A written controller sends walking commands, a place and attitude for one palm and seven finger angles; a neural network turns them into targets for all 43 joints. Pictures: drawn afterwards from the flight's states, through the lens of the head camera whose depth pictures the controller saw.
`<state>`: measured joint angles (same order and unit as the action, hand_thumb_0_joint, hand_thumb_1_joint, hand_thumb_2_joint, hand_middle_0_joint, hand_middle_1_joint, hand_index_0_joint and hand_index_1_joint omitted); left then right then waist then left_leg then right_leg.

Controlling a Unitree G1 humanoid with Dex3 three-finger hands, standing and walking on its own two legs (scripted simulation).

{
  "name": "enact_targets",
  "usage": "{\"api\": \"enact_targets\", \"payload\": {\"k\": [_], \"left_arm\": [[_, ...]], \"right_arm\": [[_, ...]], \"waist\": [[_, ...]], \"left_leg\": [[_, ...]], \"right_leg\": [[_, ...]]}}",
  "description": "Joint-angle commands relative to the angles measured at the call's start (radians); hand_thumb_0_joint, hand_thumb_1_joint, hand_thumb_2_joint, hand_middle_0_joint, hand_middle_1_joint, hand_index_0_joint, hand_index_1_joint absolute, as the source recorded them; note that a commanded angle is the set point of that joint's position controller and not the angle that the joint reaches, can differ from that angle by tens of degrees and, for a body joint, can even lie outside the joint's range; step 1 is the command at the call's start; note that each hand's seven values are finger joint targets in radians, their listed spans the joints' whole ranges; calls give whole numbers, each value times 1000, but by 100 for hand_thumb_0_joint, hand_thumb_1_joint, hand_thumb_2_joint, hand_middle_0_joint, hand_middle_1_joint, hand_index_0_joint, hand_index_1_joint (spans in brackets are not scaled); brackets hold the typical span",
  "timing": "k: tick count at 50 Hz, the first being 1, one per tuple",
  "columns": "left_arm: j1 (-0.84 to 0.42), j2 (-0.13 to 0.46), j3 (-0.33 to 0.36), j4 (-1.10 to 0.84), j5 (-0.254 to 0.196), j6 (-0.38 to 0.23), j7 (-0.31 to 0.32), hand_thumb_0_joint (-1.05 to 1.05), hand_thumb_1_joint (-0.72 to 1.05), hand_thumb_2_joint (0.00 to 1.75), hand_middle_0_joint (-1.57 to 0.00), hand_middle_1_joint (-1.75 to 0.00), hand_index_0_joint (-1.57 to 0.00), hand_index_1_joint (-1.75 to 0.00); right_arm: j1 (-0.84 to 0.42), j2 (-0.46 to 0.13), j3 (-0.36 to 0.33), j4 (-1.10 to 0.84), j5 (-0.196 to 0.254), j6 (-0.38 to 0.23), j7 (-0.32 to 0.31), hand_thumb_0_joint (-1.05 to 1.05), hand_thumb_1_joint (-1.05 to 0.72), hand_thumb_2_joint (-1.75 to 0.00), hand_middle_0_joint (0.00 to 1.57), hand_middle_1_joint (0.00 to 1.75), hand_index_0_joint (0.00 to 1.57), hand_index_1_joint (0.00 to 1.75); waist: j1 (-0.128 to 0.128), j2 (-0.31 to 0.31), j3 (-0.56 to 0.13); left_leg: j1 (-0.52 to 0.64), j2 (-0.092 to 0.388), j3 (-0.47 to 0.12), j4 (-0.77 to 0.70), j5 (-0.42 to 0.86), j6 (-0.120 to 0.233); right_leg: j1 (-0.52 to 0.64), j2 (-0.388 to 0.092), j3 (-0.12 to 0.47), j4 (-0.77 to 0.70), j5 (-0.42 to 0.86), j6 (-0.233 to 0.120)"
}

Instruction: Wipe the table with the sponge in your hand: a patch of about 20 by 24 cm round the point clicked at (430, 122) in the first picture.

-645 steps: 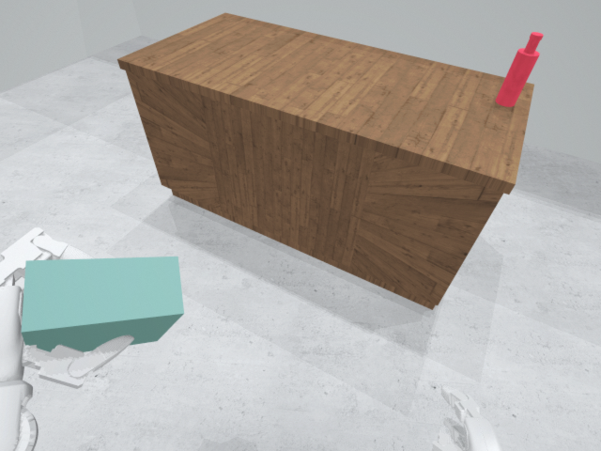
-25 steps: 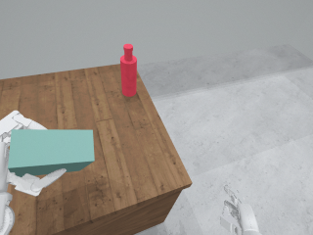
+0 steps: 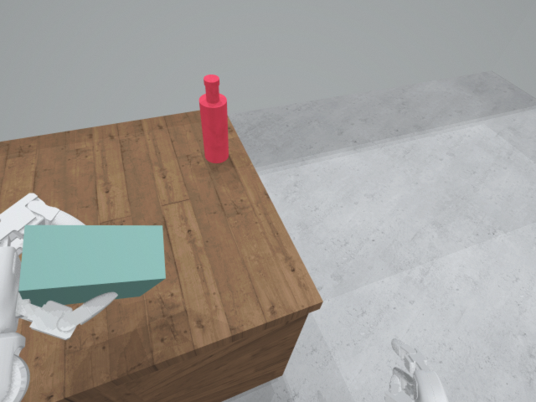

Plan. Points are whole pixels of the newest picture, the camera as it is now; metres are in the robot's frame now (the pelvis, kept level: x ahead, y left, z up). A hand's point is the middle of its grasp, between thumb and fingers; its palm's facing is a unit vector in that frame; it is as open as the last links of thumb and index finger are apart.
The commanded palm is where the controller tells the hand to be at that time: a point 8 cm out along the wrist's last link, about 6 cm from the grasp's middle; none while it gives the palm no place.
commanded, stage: look again from close up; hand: left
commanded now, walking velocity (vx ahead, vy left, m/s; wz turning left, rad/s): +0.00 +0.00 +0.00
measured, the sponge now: (113, 266) +0.23 +0.21 +0.13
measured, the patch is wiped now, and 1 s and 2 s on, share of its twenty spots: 0.00 0.00 0.00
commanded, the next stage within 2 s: turn the palm down, sponge in hand in 0.20 s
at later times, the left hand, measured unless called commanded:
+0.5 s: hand (50, 221) +0.26 +0.27 +0.18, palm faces +0.40 -0.79 -0.46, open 10.1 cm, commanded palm +0.18 +0.28 +0.17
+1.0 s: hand (95, 267) +0.23 +0.23 +0.12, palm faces +0.20 -0.57 -0.80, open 10.1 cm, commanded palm +0.19 +0.26 +0.17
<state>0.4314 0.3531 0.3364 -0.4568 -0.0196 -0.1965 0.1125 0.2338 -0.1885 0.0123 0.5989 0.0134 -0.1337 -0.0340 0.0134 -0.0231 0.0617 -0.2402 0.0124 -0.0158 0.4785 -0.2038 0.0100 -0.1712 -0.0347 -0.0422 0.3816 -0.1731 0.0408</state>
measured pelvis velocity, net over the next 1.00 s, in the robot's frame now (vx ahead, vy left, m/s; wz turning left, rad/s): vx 0.01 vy -0.05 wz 0.01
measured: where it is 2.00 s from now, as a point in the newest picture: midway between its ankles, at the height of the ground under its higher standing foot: outside the picture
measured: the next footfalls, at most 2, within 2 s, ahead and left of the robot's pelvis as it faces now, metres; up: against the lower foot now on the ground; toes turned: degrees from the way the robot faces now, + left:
none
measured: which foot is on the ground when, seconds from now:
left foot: down 0.00-1.00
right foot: down 0.00-1.00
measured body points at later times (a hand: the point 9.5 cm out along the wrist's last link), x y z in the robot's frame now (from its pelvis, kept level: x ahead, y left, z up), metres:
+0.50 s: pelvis +0.01 -0.01 +0.00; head +0.01 -0.01 +0.44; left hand +0.23 +0.31 +0.20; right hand +0.21 -0.22 -0.08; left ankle +0.04 +0.11 -0.74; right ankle +0.02 -0.15 -0.74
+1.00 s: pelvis +0.01 -0.05 -0.01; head +0.01 -0.08 +0.43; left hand +0.22 +0.26 +0.17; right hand +0.21 -0.27 -0.11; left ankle +0.04 +0.11 -0.74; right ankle +0.02 -0.15 -0.74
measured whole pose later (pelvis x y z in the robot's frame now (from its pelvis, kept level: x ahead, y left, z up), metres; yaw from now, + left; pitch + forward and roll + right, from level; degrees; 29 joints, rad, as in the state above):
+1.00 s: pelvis +0.01 -0.05 -0.01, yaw +1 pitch -1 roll +0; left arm 0.33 0.55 0.28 -0.29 0.23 0.08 -0.02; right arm 0.19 -0.25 0.02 0.60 0.01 -0.09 -0.10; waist 0.05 0.08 0.00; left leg -0.30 0.03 -0.05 0.59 -0.28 -0.04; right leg -0.29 -0.01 -0.05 0.62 -0.32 -0.02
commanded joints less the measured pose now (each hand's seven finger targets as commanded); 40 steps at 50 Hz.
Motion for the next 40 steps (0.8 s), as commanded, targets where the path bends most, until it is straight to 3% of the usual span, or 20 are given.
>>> {"api": "enact_targets", "payload": {"k": [1, 14, 15, 16, 17, 18, 19, 20, 21, 24, 25, 26, 28, 29, 30, 31, 34, 35, 36, 40], "left_arm": [[-100, 161, 110, -247, -18, -79, 27, 0, 10, 130, -120, -160, -120, -160], [-91, 157, 107, -251, -21, -62, 22, 0, 10, 130, -120, -160, -120, -160], [-1024, 960, 397, -566, 18, -217, 21, 0, 10, 130, -120, -160, -120, -160], [-655, 427, 293, -24, 100, -11, -23, 0, 10, 130, -120, -160, -120, -160], [-472, 305, 140, -5, 63, 19, -24, 0, 10, 130, -120, -160, -120, -160], [-369, 305, 193, -19, 54, 50, -30, 0, 10, 130, -120, -160, -120, -160], [-331, 206, 131, -39, -11, 92, -65, 0, 10, 130, -120, -160, -120, -160], [-197, 204, 157, 30, -53, 159, -88, 0, 10, 130, -120, -160, -120, -160], [-170, 181, 116, -76, -73, 187, -114, 0, 10, 130, -120, -160, -120, -160], [-106, 231, 77, -82, 12, 266, -147, 0, 10, 130, -120, -160, -120, -160], [-96, 261, 96, -107, 48, 272, -139, 0, 10, 130, -120, -160, -120, -160], [-130, 236, 55, -182, 81, 239, -128, 0, 10, 130, -120, -160, -120, -160], [-141, 291, 119, -220, 101, 169, -85, 0, 10, 130, -120, -160, -120, -160], [-175, 323, 153, -248, 103, 126, -58, 0, 10, 130, -120, -160, -120, -160], [-225, 425, 245, -296, 102, 93, -27, 0, 10, 130, -120, -160, -120, -160], [-272, 372, 200, -327, 122, 48, 0, 0, 10, 130, -120, -160, -120, -160], [-212, 377, 214, -253, 172, -6, 75, 0, 10, 130, -120, -160, -120, -160], [-240, 431, 238, -256, 189, 12, 89, 0, 10, 130, -120, -160, -120, -160], [-274, 345, 150, -229, 199, 28, 90, 0, 10, 130, -120, -160, -120, -160], [-241, 405, 133, -32, 199, 164, 19, 0, 10, 130, -120, -160, -120, -160]], "right_arm": [[-117, -134, -54, -156, -4, -63, -11, 0, -90, -90, 20, 30, 20, 30], [-121, -134, -58, -161, -1, -52, -10, 0, -90, -90, 20, 30, 20, 30], [14, -181, 115, -268, 79, -19, -87, 0, -90, -90, 20, 30, 20, 30], [-143, -115, -67, -127, -58, -75, -51, 0, -90, -90, 20, 30, 20, 30], [-130, -157, -51, -123, -63, -93, 6, 0, -90, -90, 20, 30, 20, 30], [-100, -195, -71, -102, -48, -76, 16, 0, -90, -90, 20, 30, 20, 30], [-150, -176, -64, -125, -32, -77, 9, 0, -90, -90, 20, 30, 20, 30], [-168, -187, -62, -113, -14, -69, 11, 0, -90, -90, 20, 30, 20, 30], [-184, -186, -53, -130, -11, -71, 14, 0, -90, -90, 20, 30, 20, 30], [-200, -191, -42, -146, 0, -53, 23, 0, -90, -90, 20, 30, 20, 30], [-230, -193, -38, -155, 6, -36, 29, 0, -90, -90, 20, 30, 20, 30], [-236, -172, -31, -182, -7, -35, 26, 0, -90, -90, 20, 30, 20, 30], [-230, -173, -40, -180, -26, -35, 14, 0, -90, -90, 20, 30, 20, 30], [-225, -168, -45, -175, -34, -38, 5, 0, -90, -90, 20, 30, 20, 30], [-225, -176, -52, -163, -35, -37, -4, 0, -90, -90, 20, 30, 20, 30], [-210, -136, -43, -170, -44, -46, -6, 0, -90, -90, 20, 30, 20, 30], [-158, -141, -60, -106, -49, -52, -9, 0, -90, -90, 20, 30, 20, 30], [-157, -155, -60, -101, -47, -45, -11, 0, -90, -90, 20, 30, 20, 30], [-166, -132, -50, -108, -44, -46, -12, 0, -90, -90, 20, 30, 20, 30], [-176, -176, -51, -99, -20, -18, -42, 0, -90, -90, 20, 30, 20, 30]], "waist": [[1, 89, -121], [3, 72, -147], [-41, 355, -165], [53, 318, -289], [9, 202, -202], [41, 211, -301], [69, 210, -311], [76, 179, -305], [91, 143, -267], [69, 38, -144], [58, 46, -129], [51, 19, -105], [41, 1, -142], [38, 2, -172], [44, 40, -213], [52, 77, -241], [38, 179, -258], [28, 222, -265], [17, 240, -244], [17, 191, -155]], "left_leg": [[-54, 37, -51, -134, -87, 5], [-21, 48, -49, -118, 46, 5], [-201, 61, -84, -155, -168, 57], [101, -1, 13, -71, 155, -21], [59, -20, -15, -64, 274, -60], [150, 10, -11, -45, 316, -69], [159, -5, 4, -37, 306, -63], [149, 0, 11, -33, 262, -56], [120, -2, 18, -36, 273, -45], [36, -1, 18, -47, 195, -16], [23, -4, 23, -47, 137, -11], [8, -5, 16, -41, 137, -6], [8, -11, 10, -20, 88, -1], [14, -14, 8, -4, 66, 2], [13, -17, 12, 4, 6, -1], [11, -27, 12, 15, 46, -5], [16, -26, 23, 66, 72, -10], [13, -30, 25, 73, 30, -9], [3, -36, 25, 79, 27, -7], [-41, -41, 34, 63, -45, 1]], "right_leg": [[75, -20, 58, -63, -43, -49], [109, -25, 54, -34, 93, -48], [192, 58, 29, 118, -53, 23], [9, 66, -19, 140, -4, -92], [-24, 73, -76, 96, 59, -91], [-42, 79, -62, 120, 98, -83], [-23, 59, -55, 100, 111, -81], [-9, 66, -64, 95, 107, -81], [15, 47, -75, 80, 148, -79], [-37, 50, -84, 89, 112, -67], [-55, 57, -72, 88, 64, -65], [-69, 51, -79, 95, 59, -65], [-94, 59, -73, 112, 9, -57], [-111, 61, -63, 118, -17, -53], [-115, 63, -45, 119, -66, -50], [-99, 57, -47, 121, -61, -59], [-130, 54, -37, 138, -39, -62], [-147, 51, -23, 132, -68, -60], [-150, 38, -31, 129, -65, -60], [-147, 27, -1, 76, -111, -50]]}}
